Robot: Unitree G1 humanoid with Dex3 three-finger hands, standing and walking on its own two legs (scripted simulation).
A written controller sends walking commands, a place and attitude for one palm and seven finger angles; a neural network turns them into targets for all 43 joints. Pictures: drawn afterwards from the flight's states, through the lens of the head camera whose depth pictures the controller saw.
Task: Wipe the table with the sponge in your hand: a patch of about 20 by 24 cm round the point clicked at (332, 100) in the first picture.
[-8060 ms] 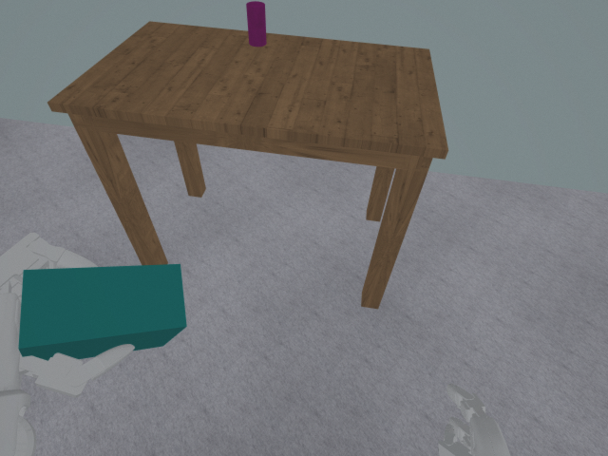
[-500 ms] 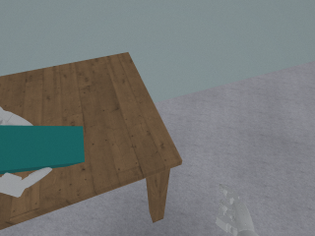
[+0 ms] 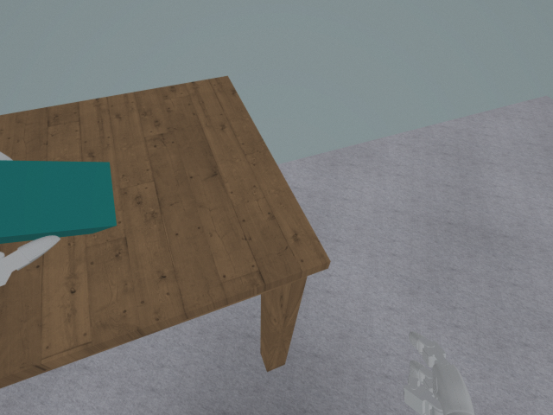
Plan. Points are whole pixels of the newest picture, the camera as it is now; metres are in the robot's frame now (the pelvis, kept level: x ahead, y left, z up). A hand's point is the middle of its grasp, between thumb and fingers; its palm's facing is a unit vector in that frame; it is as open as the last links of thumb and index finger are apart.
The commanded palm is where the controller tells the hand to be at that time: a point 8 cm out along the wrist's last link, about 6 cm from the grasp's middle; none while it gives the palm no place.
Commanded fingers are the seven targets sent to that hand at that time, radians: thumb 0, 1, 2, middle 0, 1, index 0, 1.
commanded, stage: come to a stop and stand still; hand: left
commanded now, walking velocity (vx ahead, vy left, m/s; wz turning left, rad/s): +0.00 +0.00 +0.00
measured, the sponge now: (54, 204) +0.27 +0.26 +0.20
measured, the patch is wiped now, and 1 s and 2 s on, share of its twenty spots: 0.00 0.00 0.00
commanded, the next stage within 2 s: look again from close up in 0.44 s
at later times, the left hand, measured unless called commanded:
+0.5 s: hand (17, 272) +0.21 +0.27 +0.17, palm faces +0.40 -0.84 -0.37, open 10.3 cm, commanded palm +0.16 +0.31 +0.18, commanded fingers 0.00 0.10 1.30 -1.20 -1.60 -1.20 -1.60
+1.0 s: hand (41, 240) +0.26 +0.28 +0.15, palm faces +0.38 -0.82 -0.43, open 10.3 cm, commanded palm +0.20 +0.31 +0.18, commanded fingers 0.00 0.10 1.30 -1.20 -1.60 -1.20 -1.60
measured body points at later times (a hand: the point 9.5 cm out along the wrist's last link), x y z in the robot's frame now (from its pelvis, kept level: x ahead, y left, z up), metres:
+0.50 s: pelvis +0.00 +0.02 +0.00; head +0.00 +0.04 +0.45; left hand +0.18 +0.32 +0.19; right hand +0.19 -0.19 -0.07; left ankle +0.03 +0.10 -0.74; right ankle +0.05 -0.10 -0.74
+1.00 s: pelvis +0.05 +0.02 +0.00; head +0.06 +0.04 +0.45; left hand +0.23 +0.33 +0.18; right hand +0.24 -0.19 -0.07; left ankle +0.03 +0.10 -0.74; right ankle +0.05 -0.10 -0.74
